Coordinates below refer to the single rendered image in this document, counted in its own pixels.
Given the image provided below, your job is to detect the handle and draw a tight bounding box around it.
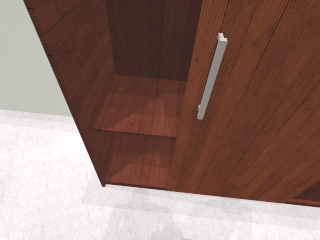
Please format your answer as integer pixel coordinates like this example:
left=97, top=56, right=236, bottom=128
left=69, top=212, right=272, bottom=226
left=197, top=33, right=228, bottom=120

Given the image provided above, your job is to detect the wardrobe door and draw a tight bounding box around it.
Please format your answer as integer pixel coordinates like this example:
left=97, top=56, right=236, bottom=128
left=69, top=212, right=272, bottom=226
left=167, top=0, right=320, bottom=204
left=293, top=181, right=320, bottom=202

